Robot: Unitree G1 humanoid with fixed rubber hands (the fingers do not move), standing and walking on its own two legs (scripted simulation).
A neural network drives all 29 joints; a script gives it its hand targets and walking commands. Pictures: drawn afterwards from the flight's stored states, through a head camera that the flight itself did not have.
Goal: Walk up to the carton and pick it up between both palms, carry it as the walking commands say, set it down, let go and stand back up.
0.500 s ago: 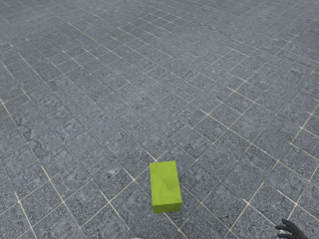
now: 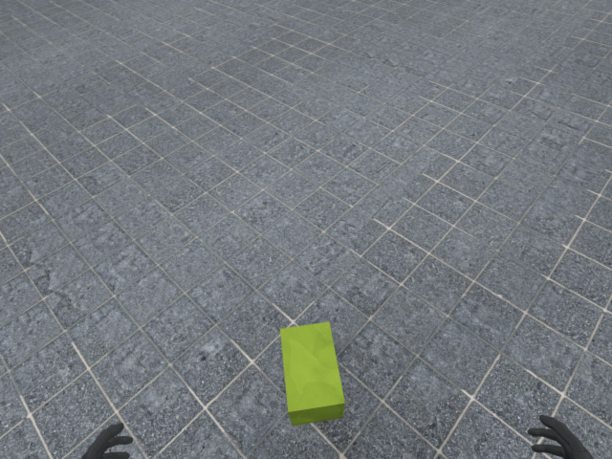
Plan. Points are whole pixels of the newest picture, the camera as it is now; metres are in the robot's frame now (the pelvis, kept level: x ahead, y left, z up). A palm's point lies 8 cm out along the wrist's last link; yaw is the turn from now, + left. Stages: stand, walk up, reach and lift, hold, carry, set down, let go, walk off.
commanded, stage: walk up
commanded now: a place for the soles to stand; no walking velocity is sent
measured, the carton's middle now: (311, 373) +0.46 +0.04 -0.70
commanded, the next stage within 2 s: stand in 0.02 s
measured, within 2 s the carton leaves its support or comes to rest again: neither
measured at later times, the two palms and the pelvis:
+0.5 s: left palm out of the picture +0.14 +0.30 -0.10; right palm (545, 432) +0.17 -0.29 -0.09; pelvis -0.01 -0.01 -0.01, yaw +3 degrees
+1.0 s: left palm (159, 398) +0.24 +0.27 -0.15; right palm (466, 374) +0.27 -0.22 -0.15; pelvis -0.03 +0.00 -0.06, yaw +3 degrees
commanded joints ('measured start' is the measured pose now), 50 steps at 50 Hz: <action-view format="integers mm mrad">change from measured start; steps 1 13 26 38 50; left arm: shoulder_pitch -31 -28 -7 -123 -466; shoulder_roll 181 181 80 -4 -15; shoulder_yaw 31 36 203 203 210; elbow -38 -55 -615 -547 -530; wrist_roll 1 2 122 61 39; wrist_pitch -6 -2 228 220 227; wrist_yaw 3 1 -83 -31 -28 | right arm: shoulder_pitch -37 -2 75 -126 -440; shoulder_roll -172 -167 1 31 98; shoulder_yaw -28 -29 -194 -156 -149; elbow -40 -47 -583 -569 -566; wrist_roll -2 -8 -62 -31 -35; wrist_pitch -8 -4 224 211 233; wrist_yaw -3 -3 26 13 -33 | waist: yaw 2 -1 -23 16 10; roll -23 -18 -6 39 -11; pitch -110 -98 -140 -351 -483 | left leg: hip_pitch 108 105 -29 -188 -396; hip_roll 98 99 -72 -75 -83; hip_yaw -67 -56 41 0 27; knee -39 -45 194 379 459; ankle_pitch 160 121 41 346 105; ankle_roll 42 40 -1 -32 -15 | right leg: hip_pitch -43 -50 -190 -418 -569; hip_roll -91 -84 69 81 69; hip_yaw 33 38 -147 -152 -150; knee -52 -58 143 351 426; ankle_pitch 216 187 4 237 48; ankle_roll -60 -62 -3 3 11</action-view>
